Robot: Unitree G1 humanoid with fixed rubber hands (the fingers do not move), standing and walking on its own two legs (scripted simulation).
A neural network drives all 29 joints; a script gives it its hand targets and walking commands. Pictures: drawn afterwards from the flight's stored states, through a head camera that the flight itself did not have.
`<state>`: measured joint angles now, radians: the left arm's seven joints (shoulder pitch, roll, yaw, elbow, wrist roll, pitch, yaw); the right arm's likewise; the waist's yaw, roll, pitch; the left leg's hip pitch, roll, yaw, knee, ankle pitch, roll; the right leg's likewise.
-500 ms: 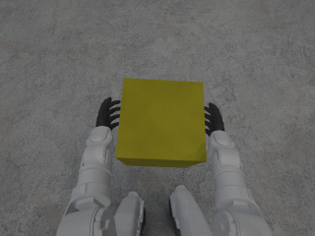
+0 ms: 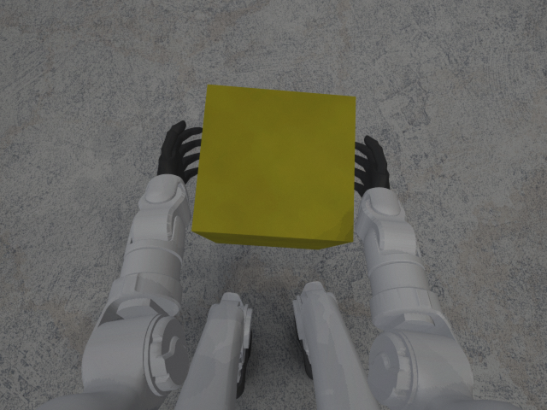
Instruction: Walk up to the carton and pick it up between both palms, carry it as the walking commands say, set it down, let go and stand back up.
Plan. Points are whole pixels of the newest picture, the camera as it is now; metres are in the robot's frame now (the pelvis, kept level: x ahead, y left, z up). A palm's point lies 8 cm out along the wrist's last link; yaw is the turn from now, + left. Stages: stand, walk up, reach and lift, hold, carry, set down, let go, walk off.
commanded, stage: set down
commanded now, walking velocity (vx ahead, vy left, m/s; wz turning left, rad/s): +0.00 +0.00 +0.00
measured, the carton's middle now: (273, 183) +0.45 -0.01 -0.14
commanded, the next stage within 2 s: none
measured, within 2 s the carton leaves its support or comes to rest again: neither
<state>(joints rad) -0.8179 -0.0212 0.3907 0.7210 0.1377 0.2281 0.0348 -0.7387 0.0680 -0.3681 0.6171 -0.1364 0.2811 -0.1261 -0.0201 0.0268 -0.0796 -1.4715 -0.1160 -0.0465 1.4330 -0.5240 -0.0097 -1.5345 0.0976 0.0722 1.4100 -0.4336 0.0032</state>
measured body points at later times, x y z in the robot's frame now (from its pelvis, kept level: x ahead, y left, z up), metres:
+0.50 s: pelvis -0.02 +0.01 -0.07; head +0.25 -0.01 +0.29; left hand +0.49 +0.13 -0.16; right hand +0.45 -0.17 -0.17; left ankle +0.06 +0.12 -0.57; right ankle +0.10 -0.11 -0.57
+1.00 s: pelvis -0.04 +0.01 -0.13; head +0.29 +0.00 +0.16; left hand +0.52 +0.13 -0.25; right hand +0.48 -0.17 -0.26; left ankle +0.06 +0.12 -0.57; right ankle +0.10 -0.11 -0.57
